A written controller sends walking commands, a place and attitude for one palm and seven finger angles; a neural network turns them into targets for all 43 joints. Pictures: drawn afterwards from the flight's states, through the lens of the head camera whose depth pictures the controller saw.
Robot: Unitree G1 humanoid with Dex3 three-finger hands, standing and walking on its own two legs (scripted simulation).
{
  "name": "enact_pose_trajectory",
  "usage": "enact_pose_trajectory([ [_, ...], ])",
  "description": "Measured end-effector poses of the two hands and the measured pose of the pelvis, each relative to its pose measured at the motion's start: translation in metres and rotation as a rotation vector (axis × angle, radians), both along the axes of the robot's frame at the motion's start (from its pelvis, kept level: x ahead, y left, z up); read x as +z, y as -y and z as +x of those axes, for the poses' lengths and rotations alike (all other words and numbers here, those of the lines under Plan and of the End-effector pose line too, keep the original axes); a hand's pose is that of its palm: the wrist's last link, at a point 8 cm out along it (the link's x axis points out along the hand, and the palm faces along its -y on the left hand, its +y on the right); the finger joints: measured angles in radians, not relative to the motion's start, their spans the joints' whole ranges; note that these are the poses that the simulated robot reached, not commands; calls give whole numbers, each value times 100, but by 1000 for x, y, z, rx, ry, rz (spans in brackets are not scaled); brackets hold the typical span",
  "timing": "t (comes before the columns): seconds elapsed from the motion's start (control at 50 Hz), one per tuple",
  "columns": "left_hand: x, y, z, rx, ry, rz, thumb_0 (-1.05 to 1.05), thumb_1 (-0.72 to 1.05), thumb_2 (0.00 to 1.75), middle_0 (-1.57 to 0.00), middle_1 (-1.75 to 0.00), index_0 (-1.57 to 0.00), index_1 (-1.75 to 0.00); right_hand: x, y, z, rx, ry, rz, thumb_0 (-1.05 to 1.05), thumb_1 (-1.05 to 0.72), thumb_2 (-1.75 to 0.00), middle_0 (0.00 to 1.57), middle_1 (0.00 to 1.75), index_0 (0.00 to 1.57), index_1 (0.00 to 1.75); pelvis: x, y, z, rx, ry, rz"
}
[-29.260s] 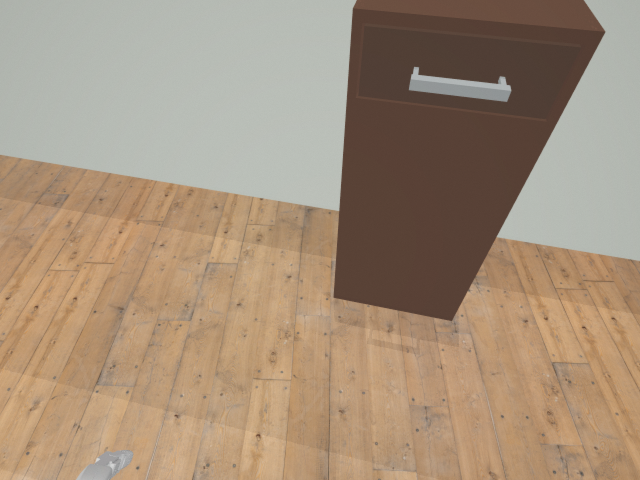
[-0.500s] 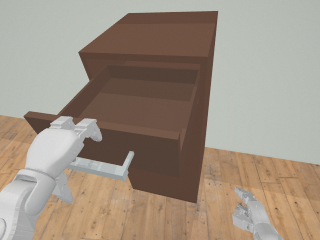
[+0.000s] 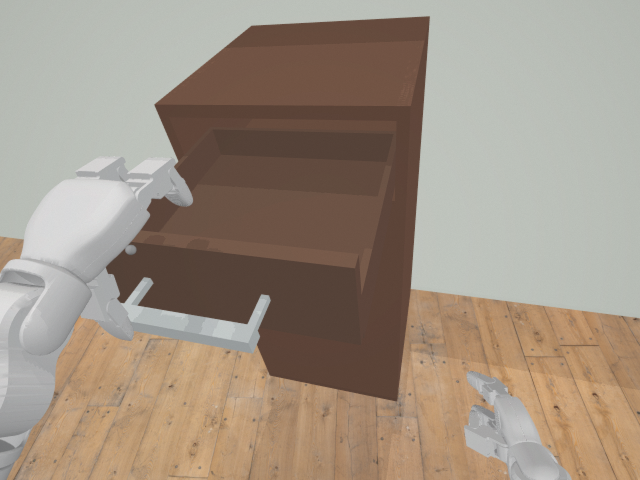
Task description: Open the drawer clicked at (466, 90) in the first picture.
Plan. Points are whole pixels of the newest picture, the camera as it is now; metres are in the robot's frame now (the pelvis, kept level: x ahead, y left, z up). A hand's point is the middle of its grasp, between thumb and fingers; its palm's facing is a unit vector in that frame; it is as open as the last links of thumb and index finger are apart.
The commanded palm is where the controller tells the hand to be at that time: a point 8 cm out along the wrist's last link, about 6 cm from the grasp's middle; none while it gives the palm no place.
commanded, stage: lift the hand off the handle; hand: left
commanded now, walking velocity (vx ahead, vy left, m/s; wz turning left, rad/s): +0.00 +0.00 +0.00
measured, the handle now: (191, 310) +0.26 +0.20 +0.12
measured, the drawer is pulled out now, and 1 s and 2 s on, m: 0.30 0.30 0.30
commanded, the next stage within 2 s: draw the hand back to the body in 0.18 s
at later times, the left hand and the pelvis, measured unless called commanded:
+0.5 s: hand (128, 250) +0.24 +0.20 +0.25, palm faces +0.23 +0.01 -0.97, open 13.8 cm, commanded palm +0.19 +0.22 +0.32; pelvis +0.00 +0.00 +0.00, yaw +0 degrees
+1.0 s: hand (82, 231) +0.21 +0.20 +0.30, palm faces +0.41 -0.55 -0.73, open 13.7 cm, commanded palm +0.16 +0.25 +0.31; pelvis +0.00 -0.01 +0.00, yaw +1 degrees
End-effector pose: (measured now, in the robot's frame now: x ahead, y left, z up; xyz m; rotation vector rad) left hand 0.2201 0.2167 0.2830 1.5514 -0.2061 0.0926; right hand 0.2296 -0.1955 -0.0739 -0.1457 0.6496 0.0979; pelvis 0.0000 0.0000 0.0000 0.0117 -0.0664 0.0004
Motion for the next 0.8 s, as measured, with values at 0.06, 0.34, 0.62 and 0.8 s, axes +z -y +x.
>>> enact_pose_trajectory([
  [0.06, 8, 5, 0, -34, 21, 13, 0, -49, 30, -32, -120, -32, -121, 0, 1, 0, -3, 5, -3, 2, -90, -90, 20, 30, 20, 30, 0, 0, 0, 1, -1, 0],
  [0.34, 8, -1, 0, 29, 0, -38, 0, -49, 30, -32, -120, -31, -121, -1, 0, 0, 16, 4, 25, 2, -90, -90, 20, 30, 20, 30, -3, 2, -3, -3, -19, 4],
  [0.62, 32, -14, -18, 74, 87, 13, 0, -49, 30, -32, -120, -32, -121, -3, -2, 3, 37, 3, 27, 2, -90, -90, 20, 30, 20, 30, -4, 7, -1, 8, -13, -2],
  [0.8, -6, -4, -24, 21, -82, 13, 0, -49, 30, -32, -120, -31, -121, -2, 6, 2, 23, 22, -12, 2, -90, -90, 20, 30, 20, 30, -5, 8, 1, 8, -16, -2],
])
